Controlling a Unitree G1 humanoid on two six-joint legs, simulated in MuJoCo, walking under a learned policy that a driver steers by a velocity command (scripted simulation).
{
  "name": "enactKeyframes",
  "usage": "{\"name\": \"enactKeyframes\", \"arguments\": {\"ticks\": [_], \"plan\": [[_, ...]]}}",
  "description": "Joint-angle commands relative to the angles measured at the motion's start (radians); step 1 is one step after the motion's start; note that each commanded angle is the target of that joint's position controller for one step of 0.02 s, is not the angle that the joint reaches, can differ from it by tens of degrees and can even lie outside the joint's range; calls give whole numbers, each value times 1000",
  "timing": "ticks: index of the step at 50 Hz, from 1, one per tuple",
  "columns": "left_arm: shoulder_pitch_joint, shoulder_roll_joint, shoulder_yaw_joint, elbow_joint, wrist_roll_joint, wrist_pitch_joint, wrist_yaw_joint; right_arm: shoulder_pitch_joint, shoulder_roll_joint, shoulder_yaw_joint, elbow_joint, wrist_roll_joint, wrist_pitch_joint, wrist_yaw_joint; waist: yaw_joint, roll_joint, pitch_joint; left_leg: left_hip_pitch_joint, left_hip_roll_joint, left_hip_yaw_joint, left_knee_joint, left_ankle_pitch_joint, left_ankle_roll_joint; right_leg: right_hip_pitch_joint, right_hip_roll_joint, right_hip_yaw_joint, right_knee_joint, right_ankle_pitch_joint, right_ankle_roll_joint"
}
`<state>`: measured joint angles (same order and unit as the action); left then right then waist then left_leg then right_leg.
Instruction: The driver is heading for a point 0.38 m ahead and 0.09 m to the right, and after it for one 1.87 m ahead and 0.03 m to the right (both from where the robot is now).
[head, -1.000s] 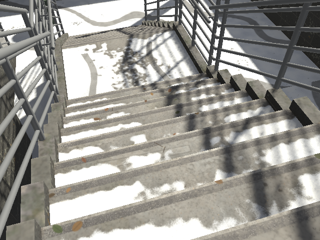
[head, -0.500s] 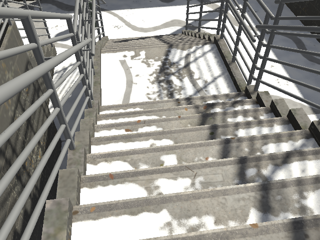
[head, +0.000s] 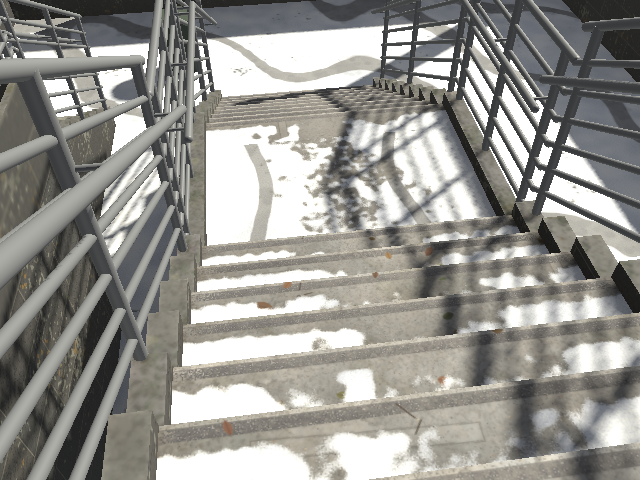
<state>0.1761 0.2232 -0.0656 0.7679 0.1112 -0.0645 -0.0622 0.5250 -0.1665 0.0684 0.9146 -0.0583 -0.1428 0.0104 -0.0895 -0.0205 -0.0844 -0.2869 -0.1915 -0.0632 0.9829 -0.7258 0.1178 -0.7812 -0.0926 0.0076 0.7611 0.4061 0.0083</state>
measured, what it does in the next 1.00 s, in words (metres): goes down: right foot 0.17 m lower, then left foot 0.17 m lower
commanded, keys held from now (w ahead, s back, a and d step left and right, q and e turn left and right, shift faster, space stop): w+e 0.22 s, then e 0.12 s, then q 0.66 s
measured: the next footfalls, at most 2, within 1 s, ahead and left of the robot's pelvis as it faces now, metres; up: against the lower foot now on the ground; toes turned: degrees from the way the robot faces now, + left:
right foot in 0.10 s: +0.19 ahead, -0.09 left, -0.17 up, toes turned -8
left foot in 0.56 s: +0.49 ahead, +0.03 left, -0.34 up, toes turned -10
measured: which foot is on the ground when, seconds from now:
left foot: down 0.00-0.10, up 0.12-0.54, down 0.56-1.00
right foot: up 0.00-0.08, down 0.10-0.58, up 0.60-1.00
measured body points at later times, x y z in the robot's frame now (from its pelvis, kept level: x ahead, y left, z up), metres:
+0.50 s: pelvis +0.28 -0.03 -0.18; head +0.28 -0.03 +0.27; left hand +0.26 +0.18 -0.33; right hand +0.41 -0.28 -0.28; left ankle +0.48 +0.05 -0.88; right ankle +0.15 -0.09 -0.83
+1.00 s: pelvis +0.41 -0.02 -0.27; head +0.43 -0.02 +0.18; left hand +0.54 +0.19 -0.40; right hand +0.42 -0.25 -0.41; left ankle +0.45 +0.03 -1.00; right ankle +0.51 -0.18 -0.93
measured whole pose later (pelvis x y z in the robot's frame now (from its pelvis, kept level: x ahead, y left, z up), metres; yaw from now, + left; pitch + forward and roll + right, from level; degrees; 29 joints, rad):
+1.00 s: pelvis +0.41 -0.02 -0.27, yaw +2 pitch +5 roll -1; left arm 0.21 0.17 -0.05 0.78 0.07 0.01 0.01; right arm 0.45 -0.18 -0.01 0.80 -0.03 -0.09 0.03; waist -0.08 0.03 -0.07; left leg -0.45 -0.17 -0.13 0.59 -0.21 0.12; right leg -0.76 -0.04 0.03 1.03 -0.27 0.09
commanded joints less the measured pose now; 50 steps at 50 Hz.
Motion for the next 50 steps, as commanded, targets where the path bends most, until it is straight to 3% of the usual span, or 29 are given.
{"name": "enactKeyframes", "arguments": {"ticks": [1,2,3,4,5,6,7,8,10,11,13,15,17,18,21,23,24,25,26,27,28,29,30,32,33,36,38,41,50], "plan": [[-151,152,54,-82,-52,-9,5,85,-180,-53,-33,26,10,-7,-44,65,144,-161,182,-171,-139,570,-9,290,85,-115,-168,-183,-7],[-106,153,56,-59,-64,-7,9,50,-190,-51,-59,26,14,-3,-39,153,198,-58,243,-244,-57,806,-19,266,35,-60,-306,-273,-20],[57,169,74,-2,-49,-12,9,17,-199,-54,-78,50,18,-2,3,44,163,7,234,-251,115,932,-16,393,99,-134,-376,-339,-26],[350,183,93,116,-53,-24,14,-56,-234,-64,-85,34,23,25,133,-47,149,-37,183,-184,348,950,-32,619,108,-171,-496,-159,-57],[777,195,130,257,-29,-19,20,-48,-210,-51,-43,-31,34,88,294,-111,42,-282,115,-130,865,747,-88,1049,1,-45,-449,13,-184],[755,272,143,230,-12,-2,-9,219,-38,-31,-2,-26,34,127,127,-211,-216,-702,54,-24,1246,-92,-148,1481,-209,216,1,698,-439],[652,323,162,186,3,-2,-45,153,-92,-32,-96,-13,29,130,152,-108,-244,-950,60,-56,1368,-83,-163,1522,-301,409,-17,755,-541],[483,296,169,122,-22,-7,-36,-48,-153,-42,-205,9,30,115,185,-6,-89,-1151,143,-94,1103,91,-182,1364,-351,538,-178,108,-493],[131,100,84,56,-20,-27,-38,-46,-151,-31,-149,-21,65,50,-6,190,140,-802,303,-110,639,488,-102,568,-212,372,-396,-417,-370],[51,35,53,55,-10,-49,-17,-84,-113,-24,-127,-62,73,52,-43,67,223,-633,368,-104,405,649,-76,246,-118,325,-460,-463,-347],[202,84,67,109,-70,-91,12,-188,-103,-35,-104,-66,94,78,49,-3,148,-423,323,18,156,852,-91,105,-5,226,-417,-444,-341],[291,187,96,126,-35,-116,37,-190,-81,-21,-130,-36,81,78,53,2,14,-362,284,43,172,860,-118,226,25,214,-250,-22,-277],[542,87,84,204,-81,-126,100,-396,-136,-36,-189,-31,50,50,218,-8,11,-832,317,-44,-107,950,-184,754,2,292,-88,-130,-220],[539,26,65,204,-107,-107,104,-369,-123,-28,-136,-38,49,55,220,61,37,-802,326,-52,-320,1203,-173,711,33,237,18,-332,-200],[357,71,63,139,-61,-71,44,-340,-73,-29,-126,-40,67,88,86,-22,93,-127,259,52,-223,1368,-108,22,112,183,-33,-549,-185],[361,87,66,127,-71,-77,40,-325,-124,-51,-117,-20,69,86,88,31,122,-65,241,64,-250,1217,-147,31,84,219,51,-608,-157],[351,87,104,148,-175,-4,56,-341,-66,-56,-115,86,71,-2,126,72,51,-119,218,64,-437,1188,-123,313,64,150,127,-513,-177],[386,88,100,131,-158,41,70,-411,-57,-52,-133,100,64,-25,192,29,109,-154,256,26,-550,1148,-105,402,68,189,178,-480,-182],[507,-15,43,193,-78,-26,66,-406,-122,-52,-90,-27,72,48,197,1,261,-325,298,12,-675,1040,-118,489,-2,357,256,-405,-147],[474,6,52,188,-92,-31,49,-304,-142,-76,-55,-36,75,64,160,16,229,-195,278,54,-751,1066,-100,485,6,334,346,-272,-144],[449,20,46,207,-78,-25,4,-111,-171,-98,6,-22,80,67,62,13,158,125,259,107,-733,1296,-44,310,42,269,460,-228,-126],[382,20,31,182,-55,-32,-59,232,-223,-129,92,-2,78,56,-87,197,-43,622,371,-44,-618,1606,107,41,114,179,850,-372,-34],[630,30,54,209,-47,-32,-74,133,-298,-140,34,39,82,87,57,401,-353,1022,540,-200,-312,1848,339,-246,211,-35,1350,-1365,91],[306,103,58,37,-75,3,-38,-2,-319,-164,-22,-21,82,80,-5,91,-200,776,542,-309,-371,1664,292,-475,154,-17,1414,-1291,86],[192,91,50,-46,-87,0,6,-182,-274,-138,-97,3,71,88,76,6,-94,439,554,-373,-474,1138,249,-440,90,40,1231,-1219,85],[341,-20,16,19,-50,8,67,-204,-116,-95,-89,0,35,63,210,21,165,-329,420,-333,-645,869,229,-108,-12,79,1083,-781,36],[350,-6,26,9,-21,17,57,-120,-147,-95,-78,7,8,38,169,42,91,-292,288,-282,-581,749,148,-175,13,7,1022,-606,46],[216,40,45,-32,-51,38,50,-64,-192,-94,-108,20,1,-6,89,52,50,-196,288,-351,-594,549,149,-181,-3,18,660,-472,87],[-91,-1,23,-78,-46,62,75,19,-155,-119,-185,41,52,23,-13,83,20,28,343,-560,-679,334,194,-56,80,3,137,-755,90]]}}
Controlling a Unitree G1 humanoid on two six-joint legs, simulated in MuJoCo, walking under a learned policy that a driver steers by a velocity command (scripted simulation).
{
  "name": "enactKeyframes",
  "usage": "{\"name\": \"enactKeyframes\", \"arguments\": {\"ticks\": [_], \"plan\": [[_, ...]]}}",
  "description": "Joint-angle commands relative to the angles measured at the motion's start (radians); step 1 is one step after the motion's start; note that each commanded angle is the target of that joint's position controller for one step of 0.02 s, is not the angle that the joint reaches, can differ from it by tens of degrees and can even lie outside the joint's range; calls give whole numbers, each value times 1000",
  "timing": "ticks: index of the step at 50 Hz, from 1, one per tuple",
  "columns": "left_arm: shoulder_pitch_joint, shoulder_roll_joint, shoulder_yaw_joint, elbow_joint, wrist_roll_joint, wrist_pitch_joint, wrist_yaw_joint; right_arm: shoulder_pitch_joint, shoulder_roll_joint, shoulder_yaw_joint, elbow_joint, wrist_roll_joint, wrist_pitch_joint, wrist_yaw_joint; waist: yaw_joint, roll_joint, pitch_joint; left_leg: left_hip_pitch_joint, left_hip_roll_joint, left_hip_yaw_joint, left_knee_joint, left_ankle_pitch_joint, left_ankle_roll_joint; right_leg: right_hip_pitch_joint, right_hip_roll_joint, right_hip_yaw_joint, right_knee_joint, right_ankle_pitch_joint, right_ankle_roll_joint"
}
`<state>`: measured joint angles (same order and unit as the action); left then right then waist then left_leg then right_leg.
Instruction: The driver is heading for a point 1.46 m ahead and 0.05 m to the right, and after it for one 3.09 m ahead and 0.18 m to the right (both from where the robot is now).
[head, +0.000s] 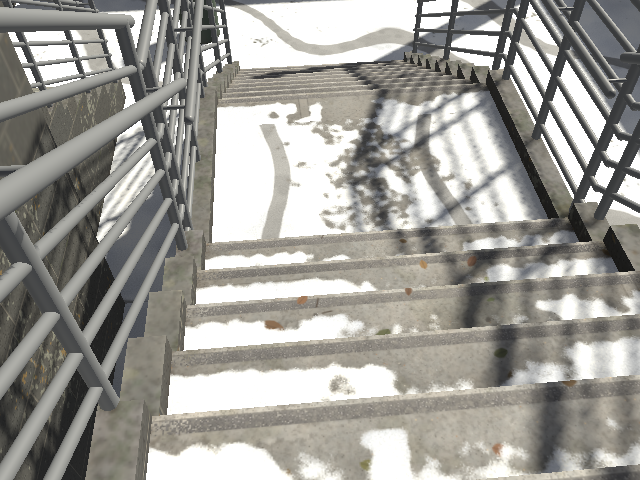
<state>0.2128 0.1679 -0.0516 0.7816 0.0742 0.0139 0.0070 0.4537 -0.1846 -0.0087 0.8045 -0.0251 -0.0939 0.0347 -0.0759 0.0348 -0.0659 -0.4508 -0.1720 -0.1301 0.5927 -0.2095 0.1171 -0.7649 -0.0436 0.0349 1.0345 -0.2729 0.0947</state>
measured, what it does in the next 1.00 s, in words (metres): steps on the spot: right foot, then left foot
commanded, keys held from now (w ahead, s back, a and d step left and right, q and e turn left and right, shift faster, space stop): no key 1.00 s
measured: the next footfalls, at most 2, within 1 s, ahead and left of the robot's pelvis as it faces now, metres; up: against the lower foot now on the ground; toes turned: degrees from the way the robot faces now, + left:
right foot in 0.16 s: +0.10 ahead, -0.14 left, +0.00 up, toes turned +3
left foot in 0.58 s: +0.08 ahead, +0.09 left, +0.00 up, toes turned +7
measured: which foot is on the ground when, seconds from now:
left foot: down 0.00-0.18, up 0.20-0.56, down 0.58-1.00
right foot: up 0.00-0.14, down 0.16-1.00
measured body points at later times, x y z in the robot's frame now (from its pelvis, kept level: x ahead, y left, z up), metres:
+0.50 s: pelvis +0.04 -0.07 +0.01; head +0.06 -0.08 +0.46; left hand +0.07 +0.17 -0.12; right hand +0.13 -0.30 -0.13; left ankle +0.06 +0.09 -0.62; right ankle +0.06 -0.15 -0.73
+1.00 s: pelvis +0.06 -0.06 +0.01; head +0.08 -0.05 +0.46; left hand +0.15 +0.20 -0.12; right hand +0.17 -0.28 -0.12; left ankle +0.04 +0.08 -0.73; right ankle +0.06 -0.15 -0.73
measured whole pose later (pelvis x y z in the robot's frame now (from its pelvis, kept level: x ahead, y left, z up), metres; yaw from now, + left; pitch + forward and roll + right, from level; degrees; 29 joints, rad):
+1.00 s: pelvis +0.06 -0.06 +0.01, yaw +5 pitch +0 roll +0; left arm 0.14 0.22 0.08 0.93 0.00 -0.04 -0.09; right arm 0.22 -0.20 -0.03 0.89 -0.02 -0.04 0.08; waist 0.01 0.00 0.04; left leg -0.22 0.05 0.02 0.50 -0.28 -0.03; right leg -0.21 0.03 -0.06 0.48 -0.27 -0.05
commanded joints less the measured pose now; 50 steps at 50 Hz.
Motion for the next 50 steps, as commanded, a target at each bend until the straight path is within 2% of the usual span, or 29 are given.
{"name": "enactKeyframes", "arguments": {"ticks": [1,4,5,7,8,9,10,11,12,13,14,15,16,17,19,22,24,26,28,29,30,31,32,33,34,35,36,43,50], "plan": [[-120,48,7,-81,-27,-21,5,87,-147,-44,-89,-10,3,9,-26,38,7,205,319,-482,-306,-141,195,-19,36,-18,-172,-44,0],[-108,52,11,-60,-36,-24,-11,-16,-137,-38,-133,8,16,21,7,50,-3,155,318,-428,-308,15,174,209,32,-28,-384,1,-26],[-108,56,17,-57,-40,-22,-16,-70,-142,-34,-154,16,27,12,43,39,-17,129,306,-413,-286,63,159,309,34,-29,-502,52,-37],[-77,123,54,-71,-39,-27,-13,-62,-186,-45,-138,4,37,5,64,52,-70,87,303,-391,-250,264,143,522,51,-46,-558,211,-98],[-33,150,70,-78,-46,-40,-8,-74,-196,-45,-129,5,36,4,105,42,-90,61,292,-364,-205,338,122,645,19,-31,-609,281,-153],[20,195,91,-80,-45,-55,5,-12,-139,-33,-127,13,38,-4,86,-29,-178,1,250,-293,-105,237,67,820,-68,41,-593,525,-259],[72,241,114,-86,-24,-63,13,46,-17,0,-140,1,39,-12,83,-205,-256,-274,102,-135,84,-139,-58,1088,-299,307,-630,854,-516],[137,255,148,-91,40,-63,6,-48,-88,-32,-175,-11,59,-39,178,-168,-145,-520,-5,-51,325,-519,-135,1070,-426,463,-709,684,-598],[170,219,154,-71,48,-70,10,-84,-111,-46,-149,-34,76,-72,179,-28,-60,-573,21,-70,558,-449,-175,938,-399,431,-718,621,-533],[98,154,129,-82,23,-77,-10,-55,-113,-48,-116,-53,84,-89,128,-30,-44,-541,27,-100,659,-319,-207,798,-334,321,-719,667,-473],[31,91,104,-111,-7,-71,-32,-33,-129,-55,-96,-57,88,-97,106,-83,-53,-529,17,-95,695,-260,-231,749,-300,255,-707,719,-464],[25,76,100,-98,-32,-72,-46,-28,-124,-52,-89,-61,88,-94,85,-123,-48,-509,31,-63,784,-190,-232,682,-245,186,-686,717,-440],[36,95,107,-90,-41,-72,-52,6,-115,-43,-79,-63,85,-85,67,-145,-50,-512,23,-19,901,-148,-225,603,-207,148,-688,639,-426],[39,120,114,-90,-32,-74,-51,16,-106,-38,-72,-58,85,-72,63,-135,-41,-491,23,4,986,-108,-219,522,-187,122,-708,553,-422],[62,120,112,-53,-18,-80,-64,43,-104,-28,-37,-51,79,-44,62,-106,-21,-449,58,4,1029,-10,-219,442,-147,81,-736,376,-389],[-22,66,81,-39,-51,-95,-85,32,-97,-20,-7,-58,55,1,39,-86,-5,-347,175,9,854,98,-242,362,-100,57,-727,74,-302],[-119,96,79,-36,-75,-112,-86,2,-74,-16,7,-57,58,49,4,-85,12,-152,278,93,432,96,-289,281,-47,36,-737,-140,-200],[-55,146,79,32,-88,-116,-101,-45,-30,-5,14,-29,60,90,44,-146,50,131,255,167,279,-50,-314,168,-37,54,-741,-296,-150],[-43,177,88,50,-102,-113,-128,-64,-102,-23,1,-13,42,85,28,-96,49,185,241,162,34,4,-283,294,-98,144,-679,-213,-155],[-56,152,82,50,-108,-108,-145,-51,-98,-24,3,-7,35,68,17,-96,4,206,262,132,-28,81,-254,384,-118,185,-639,-91,-156],[-12,116,79,49,-103,-98,-140,-104,-112,-20,-26,4,29,53,63,-42,-32,219,271,111,-104,85,-207,457,-97,177,-609,-76,-154],[78,136,102,53,-80,-98,-117,-199,-151,-27,-43,0,27,47,172,21,3,164,249,127,-82,34,-111,478,-21,62,-616,-89,-147],[18,161,112,42,-61,-97,-109,-207,-119,-33,-13,3,31,48,142,40,78,5,229,113,-139,-140,-87,527,29,-43,-591,-114,-135],[-29,146,115,34,-52,-95,-106,-188,-90,-29,7,17,33,44,123,27,106,-12,238,97,-176,-103,-87,547,27,-52,-569,-68,-145],[-16,129,115,46,-62,-89,-106,-175,-75,-28,12,22,34,42,126,4,113,15,234,111,-161,-50,-93,557,34,-52,-576,40,-161],[20,112,111,71,-81,-83,-108,-138,-87,-35,23,19,37,46,107,-5,106,64,221,132,-152,-14,-109,545,44,-52,-594,106,-170],[14,101,111,71,-83,-77,-111,-104,-81,-34,40,13,37,49,99,-8,95,94,218,140,-145,6,-114,558,49,-56,-600,165,-171],[-56,138,144,79,-75,-64,-100,-149,-110,-40,48,8,43,41,80,-11,48,176,214,166,-151,92,-121,610,52,-66,-607,269,-150],[-82,146,158,117,-74,-60,-93,-192,-128,-46,64,4,53,39,78,-21,52,240,209,177,-162,118,-114,607,53,-67,-631,270,-142]]}}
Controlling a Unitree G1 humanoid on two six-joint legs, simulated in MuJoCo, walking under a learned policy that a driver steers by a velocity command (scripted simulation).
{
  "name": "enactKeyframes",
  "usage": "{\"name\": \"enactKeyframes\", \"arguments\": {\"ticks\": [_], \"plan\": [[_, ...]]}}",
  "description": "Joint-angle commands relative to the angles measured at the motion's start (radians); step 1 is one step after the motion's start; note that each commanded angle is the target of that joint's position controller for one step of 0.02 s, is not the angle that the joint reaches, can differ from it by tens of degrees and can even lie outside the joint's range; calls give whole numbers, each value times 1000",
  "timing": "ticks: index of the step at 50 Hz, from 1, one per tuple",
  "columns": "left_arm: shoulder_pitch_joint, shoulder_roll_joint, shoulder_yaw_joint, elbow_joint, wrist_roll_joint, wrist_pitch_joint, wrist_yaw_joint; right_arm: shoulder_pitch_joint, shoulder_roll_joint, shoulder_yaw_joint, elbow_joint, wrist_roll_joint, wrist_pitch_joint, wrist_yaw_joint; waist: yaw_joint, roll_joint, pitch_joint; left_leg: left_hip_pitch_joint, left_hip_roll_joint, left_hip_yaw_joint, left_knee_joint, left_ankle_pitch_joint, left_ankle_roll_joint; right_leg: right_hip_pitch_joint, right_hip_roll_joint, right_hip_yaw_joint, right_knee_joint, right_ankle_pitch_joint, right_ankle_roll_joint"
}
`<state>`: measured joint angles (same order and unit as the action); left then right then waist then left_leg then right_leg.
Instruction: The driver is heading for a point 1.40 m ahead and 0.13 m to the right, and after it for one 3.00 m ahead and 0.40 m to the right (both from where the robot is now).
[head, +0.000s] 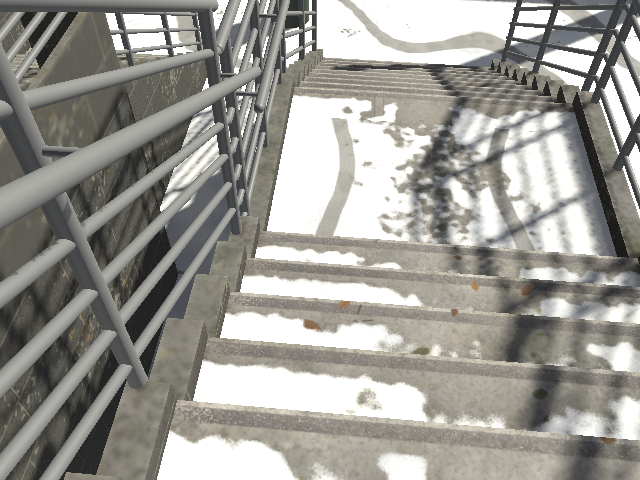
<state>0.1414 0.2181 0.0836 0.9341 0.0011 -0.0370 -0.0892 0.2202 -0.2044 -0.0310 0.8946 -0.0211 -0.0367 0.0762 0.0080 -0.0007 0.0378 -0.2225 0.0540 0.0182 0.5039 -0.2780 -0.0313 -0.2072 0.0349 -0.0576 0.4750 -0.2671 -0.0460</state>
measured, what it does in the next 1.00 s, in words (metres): goes down: right foot 0.17 m lower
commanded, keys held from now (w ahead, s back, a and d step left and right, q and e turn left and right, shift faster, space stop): no key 0.20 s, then w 0.80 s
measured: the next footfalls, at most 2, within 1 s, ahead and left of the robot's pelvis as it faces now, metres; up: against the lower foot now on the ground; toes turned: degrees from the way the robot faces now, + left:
right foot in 0.88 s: +0.37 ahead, -0.10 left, -0.17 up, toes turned -4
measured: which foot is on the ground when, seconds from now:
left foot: down 0.00-0.90, up 0.92-1.00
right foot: down 0.00-0.48, up 0.50-0.86, down 0.88-1.00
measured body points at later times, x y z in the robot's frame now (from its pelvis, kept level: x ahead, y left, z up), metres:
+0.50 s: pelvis +0.07 +0.02 -0.02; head +0.07 +0.03 +0.43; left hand +0.05 +0.27 -0.17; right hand +0.12 -0.23 -0.15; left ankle +0.03 +0.12 -0.74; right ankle -0.01 -0.08 -0.73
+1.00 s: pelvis +0.32 -0.02 -0.18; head +0.32 -0.02 +0.27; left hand +0.33 +0.23 -0.32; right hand +0.26 -0.25 -0.33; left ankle +0.22 +0.13 -0.67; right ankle +0.32 -0.10 -0.91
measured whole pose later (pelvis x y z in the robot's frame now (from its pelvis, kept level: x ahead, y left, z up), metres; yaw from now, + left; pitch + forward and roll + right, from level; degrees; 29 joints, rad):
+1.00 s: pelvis +0.32 -0.02 -0.18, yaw +0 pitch +0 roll -1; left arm 0.34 0.22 0.03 1.07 0.11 -0.09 -0.05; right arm 0.50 -0.19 -0.01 1.04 -0.08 -0.08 0.09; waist -0.01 0.01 -0.03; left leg -0.60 0.00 -0.08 1.84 -0.47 0.12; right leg -0.27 0.04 -0.08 0.56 -0.30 -0.08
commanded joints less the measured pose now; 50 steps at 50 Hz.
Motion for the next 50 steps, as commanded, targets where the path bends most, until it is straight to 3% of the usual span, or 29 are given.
{"name": "enactKeyframes", "arguments": {"ticks": [1,10,13,17,19,22,23,24,25,26,27,28,30,32,33,34,36,38,40,41,42,43,44,45,46,47,48,49,50], "plan": [[-11,98,25,-29,0,-9,4,39,-111,-24,-22,-1,-3,-2,-5,14,-50,17,-18,30,-77,189,34,53,-25,26,-75,265,-1],[-10,108,20,22,1,-2,16,28,-139,-32,5,-2,16,-8,-3,9,-34,20,-23,47,-119,170,35,118,-27,33,-107,281,-3],[55,184,55,40,38,-8,38,99,-214,-67,27,-45,16,-31,8,-6,55,-46,-17,28,-120,-326,110,55,-57,88,-147,-341,-89],[205,100,27,47,53,-46,92,17,-54,-31,-3,-59,-29,-65,79,-112,66,-182,-42,51,97,-229,139,170,-263,360,-237,-451,-254],[206,89,9,15,42,-51,108,-73,-43,-28,-37,-64,-52,-64,102,-103,83,-209,-56,36,182,-271,138,156,-307,420,-271,-387,-286],[172,112,2,40,45,-40,98,84,-66,-42,4,-59,-76,-42,-6,-79,130,-31,-69,70,119,-159,166,-31,-274,341,-150,-384,-284],[133,106,-5,31,58,-37,85,198,-71,-50,33,-66,-84,-27,-73,5,101,131,-77,61,60,-81,183,-146,-217,271,-1,-346,-271],[62,120,0,17,77,-41,65,351,-86,-54,70,-86,-93,-27,-161,83,72,286,-8,-74,-6,-71,232,-320,-105,164,296,-274,-227],[8,34,-16,-24,85,-62,53,557,-160,-65,110,-104,-98,-30,-220,229,-21,485,172,-457,-132,42,372,-547,50,84,696,-339,-134],[-5,-15,-27,-50,49,-95,47,653,-173,-54,133,-106,-93,-17,-229,194,53,504,318,-755,-232,-73,491,-818,73,290,732,-374,-116],[-63,21,-32,-68,36,-102,53,506,-173,-54,115,-84,-93,-15,-183,50,198,487,384,-698,-265,-116,487,-970,-29,323,746,-249,-100],[-80,63,-23,-71,53,-96,69,405,-114,-35,104,-62,-84,-24,-158,-50,136,454,328,-571,-223,-139,425,-929,-80,246,772,-179,-74],[14,-14,-61,-53,89,-73,89,322,73,35,122,-93,-78,-59,-47,-72,80,216,228,-306,-100,67,307,-752,-181,242,604,66,-59],[103,-20,-82,2,117,-59,74,233,162,77,50,-76,-91,-100,-24,40,28,-38,58,-119,-3,106,230,-542,-183,194,375,502,-42],[83,-15,-79,4,104,-58,67,327,85,64,85,-53,-95,-105,-50,89,18,-96,29,-83,39,75,232,-503,-145,117,310,663,-18],[74,-23,-89,-4,95,-61,59,339,-4,49,95,-65,-100,-93,-66,17,-3,-277,-9,-19,97,9,208,-321,-138,76,189,896,-8],[66,-10,-87,-17,70,-58,50,344,-10,48,111,-95,-90,-52,-42,57,36,-602,-2,-29,68,-101,211,-40,-97,-6,277,816,27],[-13,35,-83,-38,92,-45,51,442,0,59,158,-72,-86,-39,-69,37,81,-468,74,-117,130,-151,234,-108,-113,34,223,617,50],[-85,33,-97,-36,70,-50,56,448,-28,52,165,-39,-75,-53,-106,20,85,-232,96,-187,261,-70,228,-210,-116,64,49,540,56],[10,12,-101,2,79,-53,53,458,-93,36,165,-53,-62,-50,-71,45,60,-239,102,-192,323,39,241,-69,-73,1,124,492,70],[58,53,-86,30,49,-41,54,402,-119,22,169,-46,-49,-40,-43,-16,88,-123,98,-205,434,98,239,-95,-104,58,-81,392,62],[203,84,-71,89,32,-39,58,364,-158,7,170,-54,-31,-18,26,-58,77,-107,62,-181,621,156,225,64,-98,27,-229,473,50],[440,144,-40,181,49,-40,65,441,-158,2,220,-99,-17,36,105,-95,34,-215,12,-144,815,297,200,343,-97,-8,-232,592,12],[704,227,-6,221,90,-46,55,563,-2,25,240,-97,-35,71,165,-299,-201,-563,-121,-124,1386,-101,139,843,-250,106,161,1170,-231],[749,279,0,235,115,-52,31,531,35,32,172,-48,-63,81,142,-273,-317,-791,-175,-81,1763,-553,106,934,-396,337,235,1423,-399],[657,278,22,218,133,-63,22,314,-15,11,36,-18,-82,63,191,-131,-197,-1081,-149,-74,1698,-506,91,854,-475,513,97,825,-448],[432,163,-7,162,126,-59,33,217,-18,18,11,-31,-84,26,110,22,-33,-1057,-4,-171,1449,-217,135,535,-480,475,-35,242,-339],[316,23,-62,131,111,-49,29,186,-17,10,29,-48,-74,-2,46,77,34,-910,45,-179,1315,-91,175,211,-410,427,-99,5,-319],[161,-137,-124,68,120,-62,54,218,36,35,37,-88,-65,-21,-57,91,97,-696,140,-237,942,210,212,-96,-337,314,-171,131,-247]]}}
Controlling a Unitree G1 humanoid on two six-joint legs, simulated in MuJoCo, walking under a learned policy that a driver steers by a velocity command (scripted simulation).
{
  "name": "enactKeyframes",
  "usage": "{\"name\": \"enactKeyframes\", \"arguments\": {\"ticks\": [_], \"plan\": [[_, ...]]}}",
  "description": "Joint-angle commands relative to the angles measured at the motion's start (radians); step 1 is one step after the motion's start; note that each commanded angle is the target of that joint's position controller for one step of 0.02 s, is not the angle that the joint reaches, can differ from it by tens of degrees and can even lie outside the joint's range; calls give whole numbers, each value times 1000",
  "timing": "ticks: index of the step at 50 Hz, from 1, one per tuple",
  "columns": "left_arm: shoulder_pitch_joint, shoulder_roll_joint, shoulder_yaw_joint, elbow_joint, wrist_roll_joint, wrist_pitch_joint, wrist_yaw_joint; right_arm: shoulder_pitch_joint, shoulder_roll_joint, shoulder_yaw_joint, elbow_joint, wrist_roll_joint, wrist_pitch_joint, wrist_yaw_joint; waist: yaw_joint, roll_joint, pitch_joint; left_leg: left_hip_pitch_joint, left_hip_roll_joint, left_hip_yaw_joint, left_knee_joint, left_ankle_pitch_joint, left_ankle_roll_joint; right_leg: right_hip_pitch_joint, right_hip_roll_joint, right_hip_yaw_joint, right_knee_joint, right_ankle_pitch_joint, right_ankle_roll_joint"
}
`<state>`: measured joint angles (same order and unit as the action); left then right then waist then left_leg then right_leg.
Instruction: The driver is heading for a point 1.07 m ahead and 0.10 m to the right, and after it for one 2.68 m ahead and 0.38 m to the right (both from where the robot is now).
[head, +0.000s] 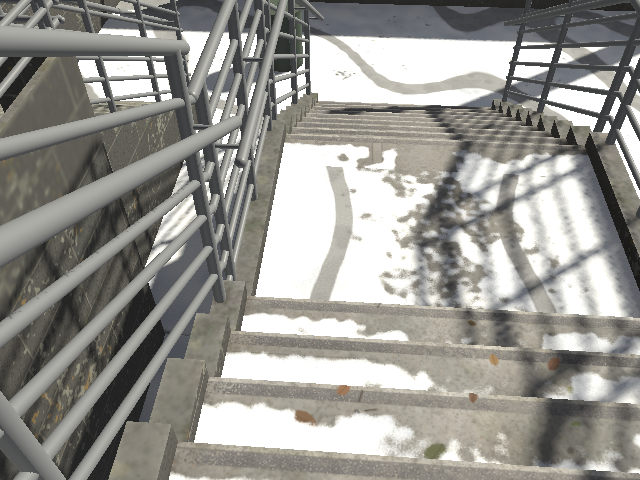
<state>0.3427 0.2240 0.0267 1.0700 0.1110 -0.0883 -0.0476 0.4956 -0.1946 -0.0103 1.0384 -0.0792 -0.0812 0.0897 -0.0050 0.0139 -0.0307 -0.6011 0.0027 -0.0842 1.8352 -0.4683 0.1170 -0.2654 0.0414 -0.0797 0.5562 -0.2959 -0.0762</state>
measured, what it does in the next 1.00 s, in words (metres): goes down: left foot 0.17 m lower, then right foot 0.17 m lower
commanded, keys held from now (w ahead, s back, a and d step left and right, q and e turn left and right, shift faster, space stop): w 0.52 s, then w+e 0.48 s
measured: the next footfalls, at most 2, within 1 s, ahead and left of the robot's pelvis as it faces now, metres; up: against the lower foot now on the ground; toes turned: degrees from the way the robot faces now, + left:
left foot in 0.36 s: +0.33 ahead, +0.13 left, -0.17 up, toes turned +4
right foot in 0.88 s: +0.64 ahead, -0.11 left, -0.34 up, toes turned -16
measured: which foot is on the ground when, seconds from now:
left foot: up 0.00-0.34, down 0.36-0.90, up 0.92-1.00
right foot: down 0.00-0.36, up 0.38-0.86, down 0.88-1.00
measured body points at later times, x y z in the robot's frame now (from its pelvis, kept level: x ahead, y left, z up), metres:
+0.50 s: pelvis +0.29 +0.05 -0.17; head +0.29 +0.05 +0.28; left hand +0.28 +0.29 -0.32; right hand +0.31 -0.19 -0.32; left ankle +0.29 +0.13 -0.90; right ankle +0.22 -0.08 -0.71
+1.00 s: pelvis +0.59 -0.02 -0.33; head +0.59 -0.02 +0.12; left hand +0.69 +0.22 -0.48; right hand +0.48 -0.22 -0.49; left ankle +0.47 +0.14 -0.82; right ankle +0.60 -0.10 -1.07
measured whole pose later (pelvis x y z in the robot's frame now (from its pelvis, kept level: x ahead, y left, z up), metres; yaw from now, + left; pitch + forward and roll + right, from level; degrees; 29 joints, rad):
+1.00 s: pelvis +0.59 -0.02 -0.33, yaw -13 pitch +0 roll +0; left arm 0.28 0.24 0.05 1.03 0.09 -0.08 -0.07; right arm 0.47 -0.18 0.00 1.05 -0.07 -0.07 0.08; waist -0.04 0.00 0.00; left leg -0.47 0.05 0.00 1.81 -0.69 0.04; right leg -0.29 0.05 -0.07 0.52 -0.23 -0.08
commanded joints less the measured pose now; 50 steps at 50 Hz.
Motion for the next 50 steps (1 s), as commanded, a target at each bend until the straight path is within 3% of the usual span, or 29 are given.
{"name": "enactKeyframes", "arguments": {"ticks": [1,2,3,5,8,11,15,16,17,18,19,21,22,24,25,27,29,31,32,33,36,41,44,45,46,47,48,49,50], "plan": [[-70,-129,-70,-67,-7,-23,28,-86,55,21,-102,-53,-3,-40,-52,-19,251,-217,207,-85,-502,413,70,-246,-299,303,-276,124,-221],[-30,-128,-81,-61,-47,-32,36,-96,28,15,-102,-50,10,-27,-22,16,217,-100,186,-21,-717,541,44,-325,-258,228,-301,131,-232],[35,-56,-71,-29,-50,-40,34,-120,5,10,-117,-43,21,-16,-6,-26,169,-56,162,28,-735,585,9,-349,-215,217,-257,107,-237],[88,44,-53,-21,-7,-59,24,-67,8,27,-119,-41,9,0,-26,-22,88,45,122,58,-735,657,-40,-369,-206,205,-115,301,-245],[180,-50,-96,-24,-39,-66,79,-309,-49,38,-185,-53,-2,-23,95,35,48,-181,190,-20,-1201,1107,-86,-75,-151,210,136,109,-164],[185,-4,-101,-26,-30,-32,41,-349,-81,35,-216,-52,29,-13,50,-49,122,121,105,91,-1150,922,-83,-368,-165,266,126,-71,-183],[269,81,-68,6,-66,-19,47,-472,-75,55,-274,-50,20,5,123,-60,167,29,86,96,-1437,647,-75,-6,-230,377,306,105,-190],[261,91,-59,12,-56,-10,52,-437,-91,47,-248,-25,7,-2,120,-20,141,167,63,137,-1498,706,-60,-15,-183,314,418,118,-160],[239,117,-53,13,-34,1,36,-227,-114,27,-181,-2,-1,-10,11,33,93,460,25,191,-1572,822,-38,-113,-128,233,614,142,-112],[291,102,-44,48,8,7,-25,137,-226,-35,-76,-19,-3,-23,-137,106,-12,882,61,186,-1418,918,42,-357,-69,155,952,178,-39],[465,-39,-52,59,-21,-1,-67,286,-324,-59,-52,-17,16,-7,-96,376,-276,1259,281,-27,-1107,1523,267,-613,39,87,1514,-505,39],[149,42,-43,-116,-79,-19,-65,287,-262,-60,-31,-27,12,24,-164,141,-168,1182,433,-299,-1272,974,317,-1053,-37,76,1619,-416,40],[33,39,-50,-187,-64,-20,-30,122,-149,-26,-60,-19,5,9,-122,-21,-61,933,441,-336,-1395,449,253,-1040,-113,170,1405,-189,11],[16,32,-43,-169,-10,-17,9,-170,64,49,-133,-9,-27,-13,63,-82,68,361,313,-191,-1500,369,195,-686,-210,229,912,200,-56],[16,14,-40,-162,4,4,4,-224,26,37,-139,-13,-43,-28,69,10,148,161,267,-151,-1540,386,225,-586,-231,208,808,208,-66],[50,21,-23,-117,0,21,-19,-138,-14,39,-106,37,-52,-42,45,2,102,61,219,-69,-1506,441,234,-470,-206,147,604,298,-22],[63,-26,-36,-129,5,15,-40,4,-50,29,-37,-6,-47,-56,36,11,30,138,216,-40,-1372,571,217,-445,-179,123,617,357,2],[-116,8,-39,-182,-9,9,-34,173,31,48,26,6,-59,-97,-93,-16,62,540,256,-106,-1261,456,177,-861,-250,218,295,622,45],[-129,18,-44,-169,-21,7,-30,164,49,58,25,6,-56,-106,-93,-81,61,446,207,-39,-1206,321,139,-737,-247,197,117,850,40],[-148,11,-43,-173,-25,9,-31,153,48,68,34,-9,-49,-84,-62,-2,78,181,171,-2,-1242,271,131,-469,-196,131,155,909,26],[-185,59,-30,-215,-21,29,-38,59,43,77,21,-13,-44,-72,-16,33,119,-38,157,56,-1210,159,88,-209,-148,61,200,793,19],[-442,40,-41,-263,-52,40,-19,284,-50,23,127,14,-1,-127,-168,-21,223,516,289,-58,-1052,355,79,-429,-155,42,-205,466,30],[118,170,39,-23,-62,9,-5,135,-115,-7,88,-48,22,-14,73,-72,56,259,136,129,-599,687,2,345,-53,-93,-254,673,-26],[327,272,82,16,-47,13,-18,251,-43,0,116,-61,15,30,118,-195,-113,-61,88,170,-212,371,-65,793,-166,8,48,1163,-194],[448,303,88,57,-16,21,-27,275,27,31,79,-32,13,59,145,-251,-382,-232,14,173,190,-378,-128,1089,-383,244,174,1357,-381],[519,255,87,79,-5,23,-16,-11,-48,4,-71,18,-1,49,247,-135,-288,-439,3,118,267,-413,-137,1035,-428,430,27,1054,-381],[415,184,67,69,-3,11,-15,-209,-71,1,-163,43,-24,14,221,-49,-62,-553,54,87,147,-309,-102,765,-438,438,-72,702,-330],[249,87,31,25,-12,10,-20,-228,-72,1,-178,25,-28,-18,115,64,46,-478,100,31,-76,-122,-43,487,-378,389,-135,345,-253],[138,69,17,-13,-23,2,-30,-159,-38,0,-139,0,-34,-42,36,40,111,-346,103,6,-135,-35,-12,175,-341,411,-165,187,-291]]}}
